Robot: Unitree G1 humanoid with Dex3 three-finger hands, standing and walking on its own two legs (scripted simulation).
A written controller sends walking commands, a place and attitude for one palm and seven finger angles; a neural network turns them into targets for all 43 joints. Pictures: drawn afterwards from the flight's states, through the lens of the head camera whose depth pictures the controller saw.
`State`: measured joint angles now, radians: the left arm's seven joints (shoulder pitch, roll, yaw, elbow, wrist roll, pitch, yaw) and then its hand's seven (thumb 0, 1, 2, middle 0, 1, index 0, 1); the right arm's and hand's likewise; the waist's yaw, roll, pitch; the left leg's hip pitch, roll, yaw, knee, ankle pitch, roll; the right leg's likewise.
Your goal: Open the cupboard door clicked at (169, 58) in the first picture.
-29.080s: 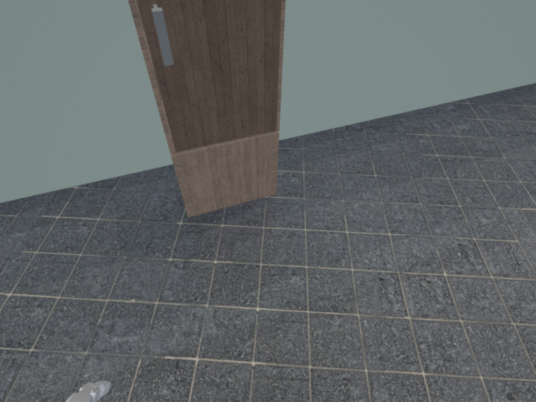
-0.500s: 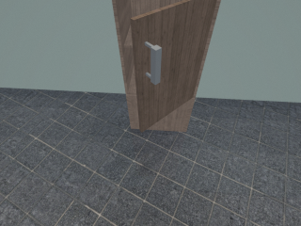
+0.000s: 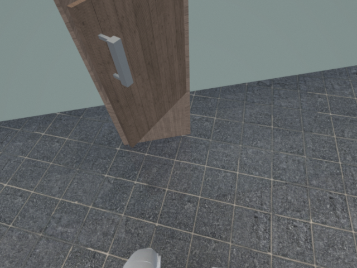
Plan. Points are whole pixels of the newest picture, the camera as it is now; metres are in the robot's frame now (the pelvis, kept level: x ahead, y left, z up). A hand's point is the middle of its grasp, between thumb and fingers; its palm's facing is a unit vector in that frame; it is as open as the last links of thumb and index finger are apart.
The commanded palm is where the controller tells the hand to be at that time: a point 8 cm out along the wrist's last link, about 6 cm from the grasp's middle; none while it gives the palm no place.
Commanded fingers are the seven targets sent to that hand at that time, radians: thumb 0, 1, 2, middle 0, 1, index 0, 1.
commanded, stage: walk to a spot facing it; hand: left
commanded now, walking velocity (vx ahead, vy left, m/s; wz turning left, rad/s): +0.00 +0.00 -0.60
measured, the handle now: (115, 60) +0.61 +0.23 +0.10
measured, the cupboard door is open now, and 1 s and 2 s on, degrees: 44 44 44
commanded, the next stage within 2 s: none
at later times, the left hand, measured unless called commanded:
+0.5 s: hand out of the picture +0.12 +0.22 -0.17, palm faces -0.21 -0.95 -0.22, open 7.4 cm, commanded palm none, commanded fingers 0.00 0.90 0.90 -0.20 -0.30 -0.20 -0.30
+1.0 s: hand (147, 241) +0.19 +0.12 -0.18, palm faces -0.56 -0.80 -0.20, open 7.4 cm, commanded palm none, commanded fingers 0.00 0.90 0.90 -0.20 -0.30 -0.20 -0.30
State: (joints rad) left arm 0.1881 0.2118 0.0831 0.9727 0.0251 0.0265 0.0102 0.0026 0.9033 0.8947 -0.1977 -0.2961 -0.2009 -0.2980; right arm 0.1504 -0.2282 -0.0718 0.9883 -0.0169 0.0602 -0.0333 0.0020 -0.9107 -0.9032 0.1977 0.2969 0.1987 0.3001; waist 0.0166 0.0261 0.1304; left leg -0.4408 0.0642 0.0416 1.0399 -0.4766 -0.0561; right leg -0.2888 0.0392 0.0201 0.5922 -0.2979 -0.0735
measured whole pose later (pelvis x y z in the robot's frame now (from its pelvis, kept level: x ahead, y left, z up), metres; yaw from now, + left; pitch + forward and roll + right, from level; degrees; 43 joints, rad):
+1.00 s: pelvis +0.02 +0.00 -0.01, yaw -36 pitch +2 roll -1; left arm 0.18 0.22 0.07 0.92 0.02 0.07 -0.02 0.01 0.90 0.89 -0.20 -0.30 -0.20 -0.30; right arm 0.20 -0.23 -0.05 0.88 -0.03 -0.01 -0.03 0.00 -0.91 -0.90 0.20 0.30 0.20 0.30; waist -0.02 -0.02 0.08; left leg -0.32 0.05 0.04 0.59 -0.31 -0.02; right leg -0.38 0.08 0.10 0.73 -0.45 -0.01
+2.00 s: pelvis +0.24 -0.34 +0.01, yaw -64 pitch +1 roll -1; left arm 0.19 0.21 0.07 0.99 0.03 0.00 -0.04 0.01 0.91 0.90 -0.19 -0.30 -0.20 -0.30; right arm 0.30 -0.17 -0.04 1.00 -0.03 -0.07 -0.02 0.00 -0.93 -0.90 0.20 0.30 0.20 0.30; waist 0.01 -0.03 0.06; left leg -0.15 0.06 0.18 0.37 -0.24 0.01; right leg -0.57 -0.08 -0.03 1.02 -0.23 0.00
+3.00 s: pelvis +0.31 -0.73 +0.00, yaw -55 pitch +2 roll +0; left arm 0.15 0.21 0.07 0.92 0.02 0.01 0.01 0.00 0.90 0.89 -0.20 -0.30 -0.20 -0.30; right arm 0.21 -0.19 -0.07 0.97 -0.02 0.04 0.00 0.00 -0.91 -0.90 0.20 0.30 0.20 0.30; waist -0.02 0.01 0.04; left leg -0.39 -0.03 -0.08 0.56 -0.20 -0.01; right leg -0.33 -0.03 -0.02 0.58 -0.33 0.06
